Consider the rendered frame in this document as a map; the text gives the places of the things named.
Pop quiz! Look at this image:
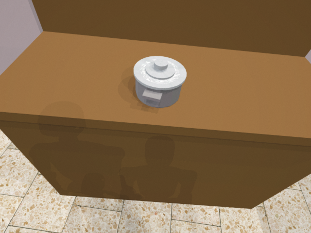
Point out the lid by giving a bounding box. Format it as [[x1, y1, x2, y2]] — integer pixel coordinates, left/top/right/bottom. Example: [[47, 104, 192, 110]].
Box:
[[134, 56, 187, 90]]

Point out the table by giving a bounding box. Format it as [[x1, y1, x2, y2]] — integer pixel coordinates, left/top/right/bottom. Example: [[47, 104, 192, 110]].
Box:
[[0, 0, 311, 209]]

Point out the pot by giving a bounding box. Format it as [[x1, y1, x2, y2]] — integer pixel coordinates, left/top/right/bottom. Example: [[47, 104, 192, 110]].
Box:
[[136, 80, 182, 108]]

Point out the knob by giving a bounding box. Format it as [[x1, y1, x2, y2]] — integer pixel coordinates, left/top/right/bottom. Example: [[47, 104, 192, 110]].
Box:
[[154, 58, 168, 70]]

